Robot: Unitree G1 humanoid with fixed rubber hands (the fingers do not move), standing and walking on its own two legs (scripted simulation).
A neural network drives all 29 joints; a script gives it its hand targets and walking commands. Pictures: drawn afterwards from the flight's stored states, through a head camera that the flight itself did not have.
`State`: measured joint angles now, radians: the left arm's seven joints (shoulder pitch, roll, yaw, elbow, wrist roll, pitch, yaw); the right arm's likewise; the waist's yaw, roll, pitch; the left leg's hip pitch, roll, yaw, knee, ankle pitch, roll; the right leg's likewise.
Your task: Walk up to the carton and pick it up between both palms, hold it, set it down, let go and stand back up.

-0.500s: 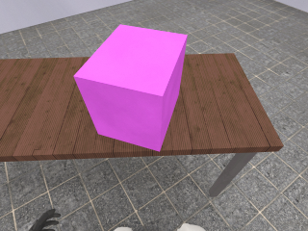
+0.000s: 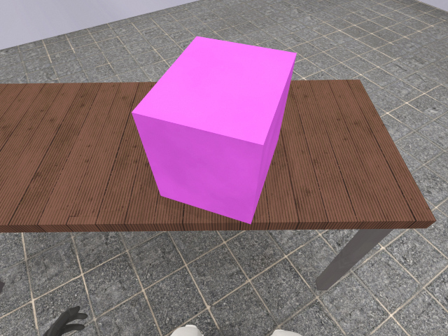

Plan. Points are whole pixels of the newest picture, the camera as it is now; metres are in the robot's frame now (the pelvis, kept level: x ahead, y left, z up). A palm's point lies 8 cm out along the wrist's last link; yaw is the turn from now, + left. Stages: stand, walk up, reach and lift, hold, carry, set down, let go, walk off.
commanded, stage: walk up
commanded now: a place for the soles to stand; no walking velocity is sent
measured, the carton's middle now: (223, 129) +0.51 +0.03 +0.06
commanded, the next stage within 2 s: reach and lift in 1.16 s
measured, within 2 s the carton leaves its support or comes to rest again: neither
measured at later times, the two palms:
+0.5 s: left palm out of the picture +0.10 +0.36 -0.08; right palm out of the picture +0.08 -0.30 -0.08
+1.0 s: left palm out of the picture +0.10 +0.38 -0.08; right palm out of the picture +0.09 -0.28 -0.09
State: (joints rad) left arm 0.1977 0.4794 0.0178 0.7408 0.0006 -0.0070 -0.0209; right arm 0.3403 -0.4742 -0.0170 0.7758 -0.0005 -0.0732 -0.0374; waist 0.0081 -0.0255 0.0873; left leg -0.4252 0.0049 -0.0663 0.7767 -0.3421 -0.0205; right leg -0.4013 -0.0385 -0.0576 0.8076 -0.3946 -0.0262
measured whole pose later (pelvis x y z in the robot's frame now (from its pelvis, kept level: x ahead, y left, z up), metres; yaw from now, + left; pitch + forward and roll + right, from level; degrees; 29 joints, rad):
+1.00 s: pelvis +0.01 +0.04 +0.00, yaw +2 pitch +1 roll -1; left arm 0.25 0.48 0.02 0.79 0.00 -0.06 0.00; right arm 0.33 -0.45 -0.02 0.78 0.00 -0.03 0.01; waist 0.01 0.01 0.03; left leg -0.47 -0.02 -0.07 0.79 -0.34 0.00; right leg -0.39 -0.08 -0.04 0.77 -0.40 0.01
